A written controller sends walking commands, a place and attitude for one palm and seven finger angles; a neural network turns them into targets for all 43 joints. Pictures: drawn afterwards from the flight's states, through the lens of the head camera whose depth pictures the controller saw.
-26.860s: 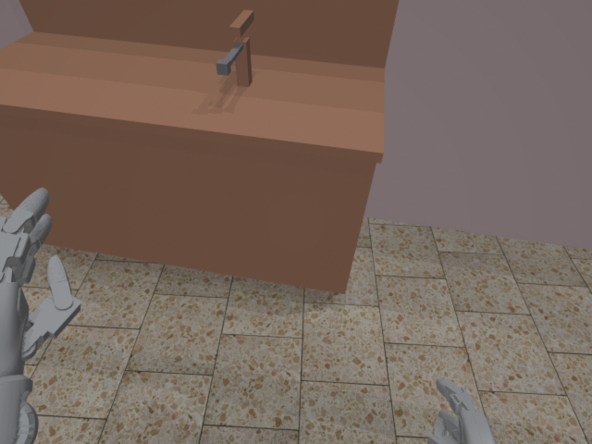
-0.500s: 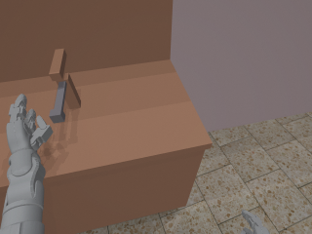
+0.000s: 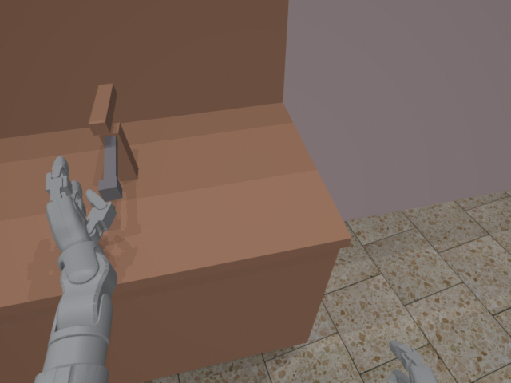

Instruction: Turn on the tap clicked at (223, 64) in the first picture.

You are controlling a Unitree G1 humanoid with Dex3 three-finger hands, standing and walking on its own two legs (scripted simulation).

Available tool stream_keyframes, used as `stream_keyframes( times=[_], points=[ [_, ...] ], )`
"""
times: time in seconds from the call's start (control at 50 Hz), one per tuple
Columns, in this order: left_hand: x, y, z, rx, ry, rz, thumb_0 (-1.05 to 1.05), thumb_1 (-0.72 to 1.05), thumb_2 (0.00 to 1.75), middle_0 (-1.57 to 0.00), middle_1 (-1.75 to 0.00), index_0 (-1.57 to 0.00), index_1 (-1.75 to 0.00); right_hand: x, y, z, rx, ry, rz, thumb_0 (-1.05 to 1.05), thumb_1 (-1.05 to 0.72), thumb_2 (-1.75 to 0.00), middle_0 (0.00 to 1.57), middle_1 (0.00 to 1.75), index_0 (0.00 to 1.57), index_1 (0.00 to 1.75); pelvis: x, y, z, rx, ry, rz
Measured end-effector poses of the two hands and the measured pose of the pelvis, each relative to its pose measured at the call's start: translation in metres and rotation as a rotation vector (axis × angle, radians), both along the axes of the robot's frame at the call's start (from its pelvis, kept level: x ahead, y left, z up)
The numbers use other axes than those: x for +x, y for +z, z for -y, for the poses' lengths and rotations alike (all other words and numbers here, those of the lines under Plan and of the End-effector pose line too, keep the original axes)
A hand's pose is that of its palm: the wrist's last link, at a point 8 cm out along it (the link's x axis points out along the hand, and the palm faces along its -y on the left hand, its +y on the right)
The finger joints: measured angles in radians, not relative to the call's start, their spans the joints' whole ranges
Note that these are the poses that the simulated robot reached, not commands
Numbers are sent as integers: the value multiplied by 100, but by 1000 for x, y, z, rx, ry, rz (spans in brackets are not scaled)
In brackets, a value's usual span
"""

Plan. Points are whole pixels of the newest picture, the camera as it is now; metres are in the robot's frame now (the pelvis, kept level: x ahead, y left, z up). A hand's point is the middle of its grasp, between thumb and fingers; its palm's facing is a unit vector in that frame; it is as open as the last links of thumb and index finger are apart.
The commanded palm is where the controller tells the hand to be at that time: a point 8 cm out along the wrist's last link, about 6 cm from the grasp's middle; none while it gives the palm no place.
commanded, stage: push the lever round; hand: left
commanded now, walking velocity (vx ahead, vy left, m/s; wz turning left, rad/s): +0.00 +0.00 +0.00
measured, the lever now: (110, 189) +0.38 +0.27 +0.11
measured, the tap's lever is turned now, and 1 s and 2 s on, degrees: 5 40 69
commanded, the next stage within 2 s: lift the hand up off the lever in 2.00 s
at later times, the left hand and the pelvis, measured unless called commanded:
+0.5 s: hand (144, 195) +0.37 +0.21 +0.11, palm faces +0.66 -0.75 -0.05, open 7.7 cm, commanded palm +0.33 +0.23 +0.10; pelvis -0.01 +0.00 +0.00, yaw +0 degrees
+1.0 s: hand (169, 178) +0.41 +0.18 +0.11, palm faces +0.74 -0.67 -0.07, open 7.8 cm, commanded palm +0.36 +0.20 +0.10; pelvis +0.00 -0.01 +0.00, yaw +0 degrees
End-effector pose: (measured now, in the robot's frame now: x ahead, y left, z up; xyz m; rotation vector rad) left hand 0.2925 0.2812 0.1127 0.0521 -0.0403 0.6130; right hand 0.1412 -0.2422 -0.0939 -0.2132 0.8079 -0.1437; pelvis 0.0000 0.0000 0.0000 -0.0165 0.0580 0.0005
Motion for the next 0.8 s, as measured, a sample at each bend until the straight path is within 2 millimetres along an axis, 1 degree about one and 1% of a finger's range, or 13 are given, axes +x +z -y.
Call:
stream_keyframes(
  times=[0.22, 0.34, 0.46, 0.64, 0.8],
  points=[
    [7, 0, 21, -14, 47, -20, 0, 93, 93, -15, -15, -15, -15, 8, 0, -7, 7, 19, -9, 1, -90, -90, 20, 30, 20, 30, -2, 0, 0, 0, 6, 7],
    [13, 0, 33, -19, 74, -28, 0, 92, 93, -15, -15, -15, -15, 8, -1, -8, 8, 24, -22, 1, -90, -90, 20, 30, 20, 30, -4, 0, 1, 1, 9, 7],
    [21, 1, 45, -23, 101, -40, 0, 92, 93, -15, -15, -15, -15, 2, -4, -5, 10, 15, -46, 1, -90, -90, 20, 30, 20, 30, -6, -1, 3, 1, 9, 3],
    [33, 2, 64, -27, 139, -51, 1, 92, 92, -15, -15, -15, -15, -12, -11, 2, 17, -4, -88, 1, -90, -90, 20, 30, 20, 30, -7, -1, 7, 3, 6, -5],
    [44, 2, 73, -36, 180, -68, 1, 91, 92, -15, -15, -15, -15, -23, -15, 9, 17, -25, -127, 1, -90, -90, 20, 30, 20, 30, -6, -2, 11, 4, 3, -16]
  ],
)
